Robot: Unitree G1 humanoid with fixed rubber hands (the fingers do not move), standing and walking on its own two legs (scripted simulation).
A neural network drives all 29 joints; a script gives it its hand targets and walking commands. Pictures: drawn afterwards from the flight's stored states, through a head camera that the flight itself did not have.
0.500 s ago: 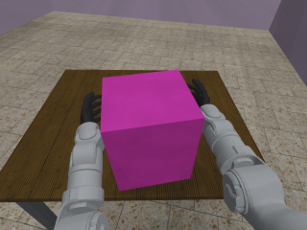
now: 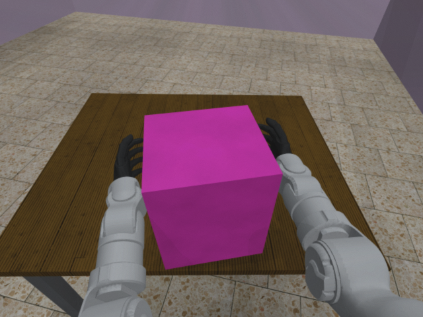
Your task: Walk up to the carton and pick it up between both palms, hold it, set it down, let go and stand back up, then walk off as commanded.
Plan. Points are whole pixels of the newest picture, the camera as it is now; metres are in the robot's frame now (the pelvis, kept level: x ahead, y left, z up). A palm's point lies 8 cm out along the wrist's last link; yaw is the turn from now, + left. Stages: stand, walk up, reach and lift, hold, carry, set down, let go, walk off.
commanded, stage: set down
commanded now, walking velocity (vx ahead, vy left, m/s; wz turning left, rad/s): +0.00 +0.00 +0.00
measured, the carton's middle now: (206, 187) +0.38 +0.03 +0.06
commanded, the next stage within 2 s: none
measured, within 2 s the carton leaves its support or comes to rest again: rests again in 0.10 s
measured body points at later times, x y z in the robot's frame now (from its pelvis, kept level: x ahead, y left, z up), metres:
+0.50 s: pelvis +0.00 +0.00 +0.00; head +0.00 +0.01 +0.45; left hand +0.38 +0.18 +0.10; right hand +0.43 -0.12 +0.11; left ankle -0.01 +0.14 -0.75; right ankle +0.00 -0.12 -0.75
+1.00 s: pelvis +0.00 +0.00 +0.00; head +0.00 +0.01 +0.45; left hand +0.38 +0.18 +0.10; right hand +0.42 -0.12 +0.11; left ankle -0.01 +0.14 -0.75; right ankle +0.00 -0.12 -0.75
